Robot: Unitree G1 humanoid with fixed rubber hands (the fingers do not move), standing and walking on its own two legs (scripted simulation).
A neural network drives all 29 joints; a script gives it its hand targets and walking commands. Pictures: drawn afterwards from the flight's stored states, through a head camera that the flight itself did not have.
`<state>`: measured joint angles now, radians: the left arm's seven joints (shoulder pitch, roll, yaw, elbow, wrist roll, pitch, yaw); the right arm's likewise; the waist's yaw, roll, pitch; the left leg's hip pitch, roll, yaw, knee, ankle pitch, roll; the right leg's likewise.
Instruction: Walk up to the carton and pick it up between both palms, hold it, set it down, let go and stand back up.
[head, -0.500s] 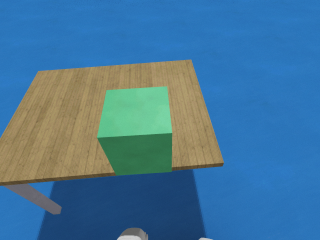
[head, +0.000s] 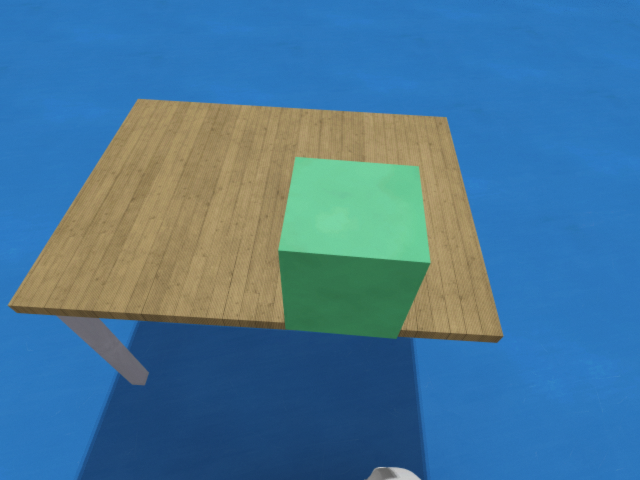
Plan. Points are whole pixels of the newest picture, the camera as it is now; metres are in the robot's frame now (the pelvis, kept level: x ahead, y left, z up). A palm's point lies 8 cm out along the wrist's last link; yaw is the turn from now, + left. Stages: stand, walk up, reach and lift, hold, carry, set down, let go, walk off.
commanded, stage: walk up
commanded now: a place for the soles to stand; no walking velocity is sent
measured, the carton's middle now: (348, 252) +0.48 -0.05 -0.08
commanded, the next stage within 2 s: none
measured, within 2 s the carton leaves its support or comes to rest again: neither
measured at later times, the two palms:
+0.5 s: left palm out of the picture +0.04 +0.21 -0.13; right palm out of the picture +0.03 -0.27 -0.12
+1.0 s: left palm out of the picture +0.06 +0.23 -0.13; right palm out of the picture +0.02 -0.24 -0.13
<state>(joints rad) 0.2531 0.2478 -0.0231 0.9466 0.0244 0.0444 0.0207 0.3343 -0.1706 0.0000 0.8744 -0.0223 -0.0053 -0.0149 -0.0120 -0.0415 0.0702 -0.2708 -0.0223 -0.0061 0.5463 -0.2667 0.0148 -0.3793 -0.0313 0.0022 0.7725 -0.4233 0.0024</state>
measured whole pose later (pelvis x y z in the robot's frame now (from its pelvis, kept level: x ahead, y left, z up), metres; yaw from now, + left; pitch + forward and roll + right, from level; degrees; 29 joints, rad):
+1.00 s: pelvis +0.03 +0.00 +0.01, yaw -7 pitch -1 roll +1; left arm 0.29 0.22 -0.05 1.07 0.01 -0.02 0.02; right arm 0.25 -0.22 0.05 1.06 -0.01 -0.01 -0.02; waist 0.01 -0.02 0.02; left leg -0.15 0.03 0.10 0.43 -0.27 0.00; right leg -0.20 0.03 0.07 0.47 -0.26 -0.01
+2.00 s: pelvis +0.04 -0.03 +0.01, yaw -8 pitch -1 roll +0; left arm 0.30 0.22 -0.04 1.08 0.00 -0.01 0.02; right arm 0.29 -0.23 0.06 1.07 -0.03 -0.01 -0.03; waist 0.00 -0.01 0.03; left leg -0.12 0.08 0.10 0.43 -0.29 -0.04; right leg -0.17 0.08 0.07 0.45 -0.27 -0.05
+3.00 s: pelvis -0.02 -0.02 +0.00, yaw -4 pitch -3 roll +1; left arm 0.05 0.20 0.02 0.54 0.00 0.34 0.01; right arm 0.17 -0.16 -0.05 0.71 0.00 -0.05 0.04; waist -0.03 -0.03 0.05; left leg -0.25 0.05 0.04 0.59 -0.29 -0.03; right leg -0.27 0.03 -0.01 0.61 -0.29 -0.04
